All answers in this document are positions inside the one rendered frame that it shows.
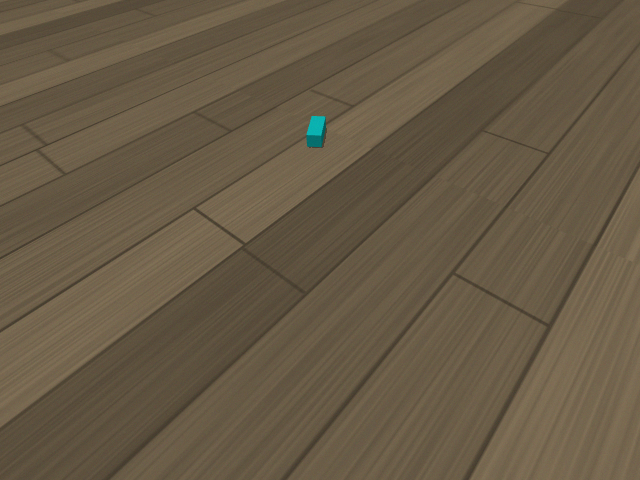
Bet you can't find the carton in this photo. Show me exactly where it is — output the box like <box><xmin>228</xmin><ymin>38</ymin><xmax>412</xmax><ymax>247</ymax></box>
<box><xmin>306</xmin><ymin>116</ymin><xmax>326</xmax><ymax>147</ymax></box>

